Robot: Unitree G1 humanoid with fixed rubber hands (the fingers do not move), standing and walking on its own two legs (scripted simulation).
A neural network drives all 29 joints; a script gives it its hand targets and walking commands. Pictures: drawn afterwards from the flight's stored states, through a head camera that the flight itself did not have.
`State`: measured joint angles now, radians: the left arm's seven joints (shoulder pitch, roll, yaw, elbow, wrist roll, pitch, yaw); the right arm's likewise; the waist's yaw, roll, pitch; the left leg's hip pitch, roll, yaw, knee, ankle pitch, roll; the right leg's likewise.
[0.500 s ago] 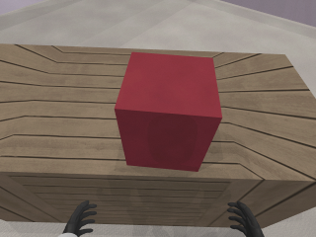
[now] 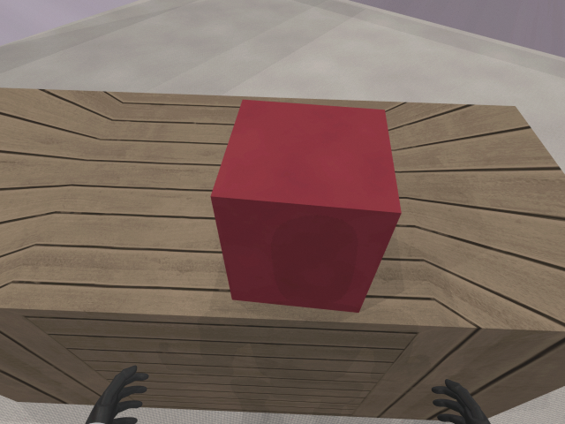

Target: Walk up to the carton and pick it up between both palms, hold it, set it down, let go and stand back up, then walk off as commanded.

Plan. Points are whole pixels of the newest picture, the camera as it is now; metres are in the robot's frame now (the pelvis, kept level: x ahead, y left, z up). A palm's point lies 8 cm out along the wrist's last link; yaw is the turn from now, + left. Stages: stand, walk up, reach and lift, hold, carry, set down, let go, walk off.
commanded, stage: stand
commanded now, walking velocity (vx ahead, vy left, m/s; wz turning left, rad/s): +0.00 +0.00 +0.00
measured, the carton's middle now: (303, 211) +0.41 -0.01 +0.07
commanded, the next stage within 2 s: walk off in 0.86 s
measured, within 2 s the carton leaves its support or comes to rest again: neither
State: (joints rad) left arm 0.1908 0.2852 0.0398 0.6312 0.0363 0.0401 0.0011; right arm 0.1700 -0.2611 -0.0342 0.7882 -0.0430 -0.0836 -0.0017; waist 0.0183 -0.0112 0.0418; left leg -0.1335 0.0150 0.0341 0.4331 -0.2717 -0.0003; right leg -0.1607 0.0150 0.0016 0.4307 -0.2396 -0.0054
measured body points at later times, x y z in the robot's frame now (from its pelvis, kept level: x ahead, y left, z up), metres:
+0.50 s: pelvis -0.01 +0.01 +0.00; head -0.01 +0.02 +0.45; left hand +0.10 +0.32 -0.11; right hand +0.08 -0.28 -0.12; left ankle -0.02 +0.12 -0.74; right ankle -0.01 -0.11 -0.74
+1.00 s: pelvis -0.02 +0.01 +0.01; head -0.01 +0.02 +0.46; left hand +0.06 +0.33 -0.12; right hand +0.06 -0.29 -0.12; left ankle -0.02 +0.12 -0.74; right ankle -0.01 -0.11 -0.74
